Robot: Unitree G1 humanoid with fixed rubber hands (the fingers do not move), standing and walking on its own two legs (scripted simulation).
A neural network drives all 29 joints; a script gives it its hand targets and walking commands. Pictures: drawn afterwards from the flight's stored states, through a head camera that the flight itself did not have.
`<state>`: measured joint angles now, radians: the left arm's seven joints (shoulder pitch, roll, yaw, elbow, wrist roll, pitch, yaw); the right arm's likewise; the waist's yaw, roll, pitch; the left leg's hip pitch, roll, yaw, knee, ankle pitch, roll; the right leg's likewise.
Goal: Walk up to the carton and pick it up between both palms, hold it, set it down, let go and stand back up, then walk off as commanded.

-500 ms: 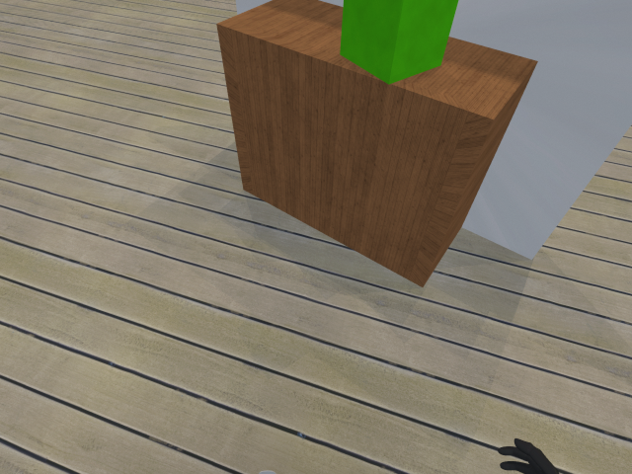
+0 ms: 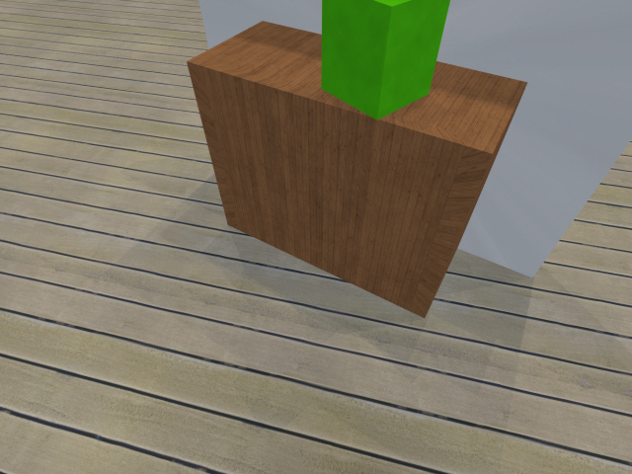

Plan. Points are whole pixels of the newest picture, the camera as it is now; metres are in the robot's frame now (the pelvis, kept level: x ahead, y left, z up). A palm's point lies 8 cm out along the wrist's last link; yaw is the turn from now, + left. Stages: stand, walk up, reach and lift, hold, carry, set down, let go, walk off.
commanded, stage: walk up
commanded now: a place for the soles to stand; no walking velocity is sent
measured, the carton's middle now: (380, 43) +1.06 -0.16 +0.08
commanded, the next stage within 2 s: none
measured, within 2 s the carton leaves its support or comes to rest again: neither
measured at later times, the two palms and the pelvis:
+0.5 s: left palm (58, 434) +0.22 +0.35 -0.09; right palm (491, 443) +0.21 -0.23 -0.10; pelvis +0.14 +0.07 +0.00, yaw -3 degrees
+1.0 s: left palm (88, 335) +0.37 +0.38 -0.10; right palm (445, 336) +0.38 -0.21 -0.12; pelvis +0.28 +0.09 -0.03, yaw -6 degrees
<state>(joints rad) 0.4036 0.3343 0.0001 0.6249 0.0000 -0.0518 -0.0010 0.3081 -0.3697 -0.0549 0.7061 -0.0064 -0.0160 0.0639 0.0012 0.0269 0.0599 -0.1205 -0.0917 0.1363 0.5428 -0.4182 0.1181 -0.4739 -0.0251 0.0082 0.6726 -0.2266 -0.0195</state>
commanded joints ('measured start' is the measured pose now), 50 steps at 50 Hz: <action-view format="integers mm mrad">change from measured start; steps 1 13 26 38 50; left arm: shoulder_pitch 352 -21 -31 408 -12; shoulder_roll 310 405 249 412 418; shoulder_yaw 158 158 109 192 157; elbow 52 0 51 82 18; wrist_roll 29 38 -3 29 31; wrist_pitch -34 -65 -25 -38 -68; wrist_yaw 36 50 8 73 86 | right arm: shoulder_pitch -126 -57 43 -127 -36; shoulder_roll -210 -261 -230 -193 -264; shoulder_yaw -108 -119 -117 -91 -139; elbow -174 -108 -79 -200 -114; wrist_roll -28 -44 -35 -34 -61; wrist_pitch -18 -17 -61 -16 -9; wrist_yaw -29 32 -36 -23 15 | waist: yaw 181 -45 -81 219 -67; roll -105 -183 30 -181 -106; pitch -195 -35 51 -212 -9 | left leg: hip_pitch -253 -368 111 -577 -245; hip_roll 149 195 354 116 191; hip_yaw -15 -290 -213 -36 -244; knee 528 300 -216 765 324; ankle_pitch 636 -65 362 288 12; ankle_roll -134 -75 -62 -106 -76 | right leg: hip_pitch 521 25 -331 619 -233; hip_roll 1 -259 -34 -142 -202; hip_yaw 51 544 -4 380 527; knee -105 -287 383 -126 -124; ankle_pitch -36 -450 -17 -270 -503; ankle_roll -137 -229 -4 -240 -225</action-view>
